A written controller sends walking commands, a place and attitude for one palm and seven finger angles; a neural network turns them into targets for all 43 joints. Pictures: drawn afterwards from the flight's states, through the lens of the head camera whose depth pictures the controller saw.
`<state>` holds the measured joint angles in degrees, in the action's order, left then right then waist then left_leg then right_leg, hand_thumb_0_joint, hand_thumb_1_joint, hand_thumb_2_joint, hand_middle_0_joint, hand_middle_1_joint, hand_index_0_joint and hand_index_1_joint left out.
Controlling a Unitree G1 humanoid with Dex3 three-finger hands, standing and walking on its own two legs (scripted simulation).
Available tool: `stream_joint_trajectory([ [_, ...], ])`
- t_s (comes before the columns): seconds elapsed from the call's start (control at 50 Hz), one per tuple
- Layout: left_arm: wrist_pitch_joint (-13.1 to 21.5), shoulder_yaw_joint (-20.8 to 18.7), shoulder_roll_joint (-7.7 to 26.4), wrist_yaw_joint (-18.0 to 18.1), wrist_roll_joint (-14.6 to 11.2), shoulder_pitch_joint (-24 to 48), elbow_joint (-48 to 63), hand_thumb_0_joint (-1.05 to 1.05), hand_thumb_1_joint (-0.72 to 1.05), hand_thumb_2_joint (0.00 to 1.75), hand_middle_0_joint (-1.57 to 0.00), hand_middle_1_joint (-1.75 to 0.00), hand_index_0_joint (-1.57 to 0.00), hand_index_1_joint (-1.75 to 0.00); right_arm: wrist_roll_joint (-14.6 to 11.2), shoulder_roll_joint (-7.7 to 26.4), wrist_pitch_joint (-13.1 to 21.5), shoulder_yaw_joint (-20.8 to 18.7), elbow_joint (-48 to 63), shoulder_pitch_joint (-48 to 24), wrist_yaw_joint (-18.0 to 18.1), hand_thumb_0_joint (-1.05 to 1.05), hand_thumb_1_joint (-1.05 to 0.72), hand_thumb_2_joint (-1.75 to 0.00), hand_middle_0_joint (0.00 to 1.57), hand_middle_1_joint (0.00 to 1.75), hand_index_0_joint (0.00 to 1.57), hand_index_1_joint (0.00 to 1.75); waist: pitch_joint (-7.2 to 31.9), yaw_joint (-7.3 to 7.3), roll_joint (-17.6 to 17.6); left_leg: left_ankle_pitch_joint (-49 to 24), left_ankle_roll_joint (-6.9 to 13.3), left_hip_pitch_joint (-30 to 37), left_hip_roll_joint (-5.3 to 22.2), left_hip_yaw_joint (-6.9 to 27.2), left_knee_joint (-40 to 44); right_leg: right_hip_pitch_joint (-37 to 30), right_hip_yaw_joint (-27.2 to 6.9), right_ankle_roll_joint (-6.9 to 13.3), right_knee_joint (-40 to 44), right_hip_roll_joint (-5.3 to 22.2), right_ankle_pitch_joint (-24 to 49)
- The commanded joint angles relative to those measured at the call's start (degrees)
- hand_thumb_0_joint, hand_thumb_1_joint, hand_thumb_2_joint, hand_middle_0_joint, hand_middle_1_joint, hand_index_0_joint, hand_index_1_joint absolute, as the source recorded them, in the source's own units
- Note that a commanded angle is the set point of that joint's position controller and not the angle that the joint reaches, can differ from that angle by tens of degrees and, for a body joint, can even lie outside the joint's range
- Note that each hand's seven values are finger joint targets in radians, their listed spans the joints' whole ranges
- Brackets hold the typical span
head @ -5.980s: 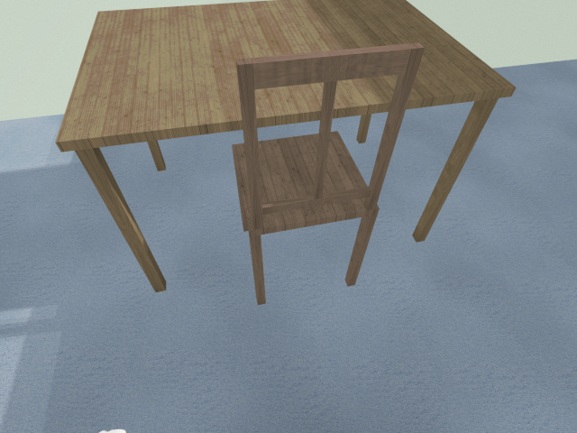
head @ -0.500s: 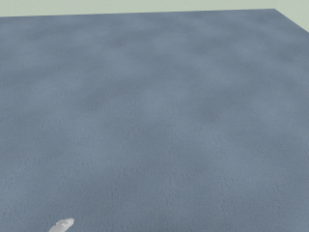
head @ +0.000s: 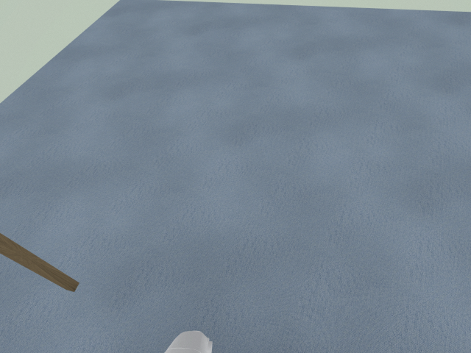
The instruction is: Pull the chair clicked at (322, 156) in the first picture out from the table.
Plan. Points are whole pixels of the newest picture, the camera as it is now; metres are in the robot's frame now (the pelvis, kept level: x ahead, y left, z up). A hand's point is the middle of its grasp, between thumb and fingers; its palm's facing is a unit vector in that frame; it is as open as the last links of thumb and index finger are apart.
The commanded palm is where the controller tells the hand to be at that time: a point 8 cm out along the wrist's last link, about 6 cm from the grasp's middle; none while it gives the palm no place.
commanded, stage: turn to face it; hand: left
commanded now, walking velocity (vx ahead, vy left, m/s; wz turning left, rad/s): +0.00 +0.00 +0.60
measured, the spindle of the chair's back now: out of the picture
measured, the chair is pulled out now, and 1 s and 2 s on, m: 0.00 0.00 0.00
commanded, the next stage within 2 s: none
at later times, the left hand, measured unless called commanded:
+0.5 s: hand out of the picture +0.04 +0.32 -0.17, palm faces +0.33 -0.91 -0.24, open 7.4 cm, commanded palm none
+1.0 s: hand out of the picture +0.03 +0.25 -0.13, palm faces +0.54 -0.78 -0.30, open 7.4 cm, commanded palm none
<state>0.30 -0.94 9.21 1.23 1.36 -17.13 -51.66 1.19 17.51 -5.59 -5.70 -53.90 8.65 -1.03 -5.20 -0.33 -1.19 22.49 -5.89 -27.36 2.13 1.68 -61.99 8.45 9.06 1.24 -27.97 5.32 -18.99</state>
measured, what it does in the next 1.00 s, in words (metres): steps on the spot, turning left: left foot, then right foot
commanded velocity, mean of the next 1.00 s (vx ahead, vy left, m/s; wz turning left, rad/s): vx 0.00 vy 0.00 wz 0.60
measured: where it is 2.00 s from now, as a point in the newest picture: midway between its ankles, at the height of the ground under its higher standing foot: outside the picture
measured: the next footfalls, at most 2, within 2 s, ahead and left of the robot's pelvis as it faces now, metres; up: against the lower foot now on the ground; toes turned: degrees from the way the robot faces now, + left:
left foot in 0.18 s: +0.02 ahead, +0.14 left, +0.00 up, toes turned +12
right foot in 0.84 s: +0.11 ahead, -0.05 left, +0.00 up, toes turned +31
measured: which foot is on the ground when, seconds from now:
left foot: up 0.00-0.16, down 0.18-0.84, up 0.86-1.00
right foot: down 0.00-0.18, up 0.20-0.82, down 0.84-1.00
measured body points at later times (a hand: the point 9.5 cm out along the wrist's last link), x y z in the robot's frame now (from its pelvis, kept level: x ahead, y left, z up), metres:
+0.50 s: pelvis +0.01 +0.07 +0.00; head +0.03 +0.12 +0.45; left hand +0.02 +0.36 -0.15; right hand +0.17 -0.15 -0.12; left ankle -0.02 +0.13 -0.74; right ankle +0.07 -0.11 -0.65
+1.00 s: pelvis +0.03 +0.02 +0.00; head +0.07 +0.00 +0.45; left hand +0.00 +0.29 -0.11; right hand +0.19 -0.20 -0.16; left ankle -0.07 +0.13 -0.65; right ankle +0.07 -0.07 -0.74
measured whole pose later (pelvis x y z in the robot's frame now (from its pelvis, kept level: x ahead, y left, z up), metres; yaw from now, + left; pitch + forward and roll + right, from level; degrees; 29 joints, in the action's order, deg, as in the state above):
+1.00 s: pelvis +0.03 +0.02 +0.00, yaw +37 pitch -1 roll +1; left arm -0.7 -1.1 10.5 1.7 0.4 -8.7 -48.9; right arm 0.9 15.6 -4.3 -6.3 -55.4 16.1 -0.9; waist -3.7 4.1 -3.5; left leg 21.6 -4.3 -28.9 -2.1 3.8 -67.0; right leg 9.5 5.0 1.5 -26.8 1.9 -16.2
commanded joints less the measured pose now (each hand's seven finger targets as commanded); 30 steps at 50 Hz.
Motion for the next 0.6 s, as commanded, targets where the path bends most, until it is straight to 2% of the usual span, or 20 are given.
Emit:
stream_joint_trajectory([
  [0.0, 0.08, -4.05, 13.66, 1.02, 0.39, -6.48, 1.87, 0.0, 0.9, 0.9, -0.2, -0.3, -0.2, -0.3, -0.37, 1.04, 2.28, 1.07, 6.95, -8.07, -0.38, 0.0, -0.9, -0.9, 0.2, 0.3, 0.2, 0.3, 3.93, -3.2, 14.4, 2.48, 0.92, -4.21, -0.8, -4.57, 7.23, -9.52, -7.89, 4.3, 3.65, 13.41, 45.18],
  [0.08, -0.44, -4.96, 14.94, 0.9, 0.49, -5.19, 2.23, 0.0, 0.9, 0.9, -0.2, -0.3, -0.2, -0.3, -0.72, 0.5, 3.26, 1.64, 7.48, -8.33, -0.38, 0.0, -0.9, -0.9, 0.2, 0.3, 0.2, 0.3, 6.59, -3.42, 16.71, 2.04, 2.85, 3.69, -1.99, -8.03, 20.08, -9.56, -4.76, 3.78, 0.52, 14.3, 46.16],
  [0.1, -0.45, -5.15, 15.22, 0.86, 0.43, -4.28, 2.13, 0.0, 0.9, 0.9, -0.2, -0.3, -0.2, -0.3, -0.77, 0.84, 3.65, 1.48, 7.36, -6.45, -0.24, 0.0, -0.9, -0.9, 0.2, 0.3, 0.2, 0.3, 8.0, -2.41, 16.04, 0.22, 3.35, 7.12, -2.47, -8.63, 25.49, -9.31, -3.46, 2.95, -2.2, 14.43, 46.5],
  [0.12, -0.39, -5.4, 15.41, 0.77, 0.07, -3.37, 2.14, 0.0, 0.9, 0.9, -0.2, -0.3, -0.2, -0.3, -0.59, 1.85, 4.08, 1.1, 6.56, -2.79, -0.04, 0.0, -0.9, -0.9, 0.2, 0.3, 0.2, 0.3, 10.19, -0.37, 13.95, -6.21, 3.98, 12.96, -3.19, -8.98, 33.31, -8.19, -1.11, 1.12, -7.28, 13.65, 45.27],
  [0.14, -0.37, -5.29, 15.11, 0.51, -0.52, -2.86, 2.45, 0.0, 0.9, 0.9, -0.2, -0.3, -0.2, -0.3, -0.22, 4.62, 4.63, 0.31, 5.24, 2.54, 0.08, 0.0, -0.9, -0.9, 0.2, 0.3, 0.2, 0.3, 13.63, 2.57, 9.23, -17.92, 5.51, 24.69, -0.7, -6.52, 40.33, -1.63, 0.74, -1.55, -17.87, 12.85, 38.14],
  [0.16, -0.35, -4.79, 11.82, -0.15, -1.16, -1.48, 4.77, 0.0, 0.9, 0.9, -0.2, -0.3, -0.2, -0.3, -0.05, 11.51, 5.16, -1.69, 4.58, 6.71, 0.56, 0.0, -0.9, -0.9, 0.2, 0.3, 0.2, 0.3, 16.38, 5.13, -7.86, -40.76, 12.14, 39.37, 14.92, 12.07, 39.43, 18.43, 1.31, -6.09, -31.36, 4.52, -0.97],
  [0.18, -0.92, -3.82, 10.06, 0.14, -0.86, 0.91, 6.51, 0.0, 0.9, 0.9, -0.2, -0.3, -0.2, -0.3, -1.24, 14.61, 4.78, -2.38, 3.7, 9.78, 0.83, 0.0, -0.9, -0.9, 0.2, 0.3, 0.2, 0.3, 17.66, 5.9, -14.46, -67.08, 19.04, 40.1, 22.89, 20.85, 36.85, 26.69, -4.25, -7.65, -39.55, 1.64, -19.84],
  [0.2, -1.64, -4.11, 11.67, 0.64, -0.44, 2.58, 7.01, 0.0, 0.9, 0.9, -0.2, -0.3, -0.2, -0.3, -1.2, 12.96, 4.2, -1.78, 3.41, 9.14, 0.88, 0.0, -0.9, -0.9, 0.2, 0.3, 0.2, 0.3, 14.74, 5.15, -6.85, -60.01, 19.74, 35.77, 22.3, 13.45, 36.16, 26.23, -6.9, -6.92, -41.58, 3.55, -17.57],
  [0.22, -2.02, -4.2, 10.84, 0.73, -0.18, 5.08, 6.0, 0.0, 0.9, 0.9, -0.2, -0.3, -0.2, -0.3, -0.77, 10.06, 4.65, -1.25, 3.89, 6.72, 1.57, 0.0, -0.9, -0.9, 0.2, 0.3, 0.2, 0.3, 10.49, 4.91, -7.89, -57.38, 18.33, 29.67, 18.51, 14.38, 38.33, 26.62, -8.19, -7.52, -42.14, 3.43, -13.81],
  [0.24, -2.15, -4.54, 11.24, 0.51, -0.25, 5.1, 5.08, 0.0, 0.9, 0.9, -0.2, -0.3, -0.2, -0.3, -0.56, 9.02, 4.71, -0.77, 4.72, 2.8, 2.02, 0.0, -0.9, -0.9, 0.2, 0.3, 0.2, 0.3, 7.49, 2.75, -7.83, -53.81, 16.86, 26.41, 15.34, 12.75, 38.86, 26.35, -9.37, -7.94, -42.89, 3.32, -10.15],
  [0.26, -2.3, -4.68, 11.6, 0.25, -0.24, 4.34, 4.3, 0.0, 0.9, 0.9, -0.2, -0.3, -0.2, -0.3, -0.57, 7.85, 4.88, -0.29, 5.47, 0.35, 2.05, 0.0, -0.9, -0.9, 0.2, 0.3, 0.2, 0.3, 5.7, 1.5, -7.65, -50.58, 15.3, 23.15, 12.84, 10.54, 39.78, 24.97, -9.76, -8.06, -42.84, 2.89, -6.78],
  [0.28, -2.38, -4.75, 11.57, -0.01, -0.25, 2.98, 3.83, 0.0, 0.9, 0.9, -0.2, -0.3, -0.2, -0.3, -0.68, 7.31, 5.15, -0.04, 5.69, -0.63, 2.0, 0.0, -0.9, -0.9, 0.2, 0.3, 0.2, 0.3, 5.55, 0.48, -7.98, -49.08, 14.13, 22.54, 10.82, 9.39, 40.26, 24.25, -9.24, -8.28, -42.55, 2.22, -4.5],
  [0.3, -2.34, -4.88, 11.69, -0.25, -0.15, 2.26, 3.14, 0.0, 0.9, 0.9, -0.2, -0.3, -0.2, -0.3, -0.81, 6.94, 5.41, -0.03, 5.57, -0.54, 2.0, 0.0, -0.9, -0.9, 0.2, 0.3, 0.2, 0.3, 6.64, 0.04, -6.85, -48.03, 13.32, 23.3, 9.53, 8.69, 40.59, 23.83, -8.91, -8.51, -42.39, 1.69, -2.44],
  [0.32, -2.39, -4.79, 11.65, -0.24, -0.18, 1.65, 2.91, 0.0, 0.9, 0.9, -0.2, -0.3, -0.2, -0.3, -0.85, 7.19, 5.51, -0.07, 5.66, -0.34, 1.92, 0.0, -0.9, -0.9, 0.2, 0.3, 0.2, 0.3, 7.14, -0.31, -7.51, -46.67, 13.05, 23.09, 8.96, 8.1, 40.87, 23.55, -9.15, -8.77, -41.69, 1.47, -1.24],
  [0.38, -2.43, -4.68, 11.68, 0.03, -0.11, 4.03, 3.64, 0.0, 0.9, 0.9, -0.2, -0.3, -0.2, -0.3, -0.86, 6.66, 5.61, -0.29, 4.81, 2.68, 1.94, 0.0, -0.9, -0.9, 0.2, 0.3, 0.2, 0.3, 7.54, 0.59, -7.16, -45.6, 12.92, 24.65, 8.34, 11.01, 41.05, 24.7, -9.81, -9.32, -39.72, 0.47, 0.3],
  [0.44, -2.35, -4.52, 11.56, 0.26, -0.26, 7.62, 4.86, 0.0, 0.9, 0.9, -0.2, -0.3, -0.2, -0.3, -0.65, 6.67, 5.47, -0.6, 4.4, 4.64, 1.92, 0.0, -0.9, -0.9, 0.2, 0.3, 0.2, 0.3, 6.44, 1.21, -5.21, -41.61, 14.16, 24.03, 8.7, 14.99, 41.8, 25.33, -10.56, -9.61, -36.94, 0.05, 0.24],
  [0.46, -2.31, -4.39, 11.47, 0.3, -0.36, 9.01, 5.33, 0.0, 0.9, 0.9, -0.2, -0.3, -0.2, -0.3, -0.56, 6.83, 5.42, -0.71, 4.29, 5.28, 1.94, 0.0, -0.9, -0.9, 0.2, 0.3, 0.2, 0.3, 6.0, 1.57, -5.57, -40.47, 14.8, 23.7, 8.92, 16.31, 41.76, 25.33, -10.73, -9.64, -35.31, -0.01, -0.32],
  [0.58, -2.07, -3.96, 11.01, 0.43, -0.83, 15.13, 7.89, 0.0, 0.9, 0.9, -0.2, -0.3, -0.2, -0.3, -0.07, 6.8, 5.15, -0.98, 3.44, 8.79, 2.26, 0.0, -0.9, -0.9, 0.2, 0.3, 0.2, 0.3, 5.97, 3.14, -6.08, -36.86, 16.71, 23.25, 8.9, 24.08, 41.35, 23.77, -12.0, -8.45, -27.54, -2.14, -3.56],
])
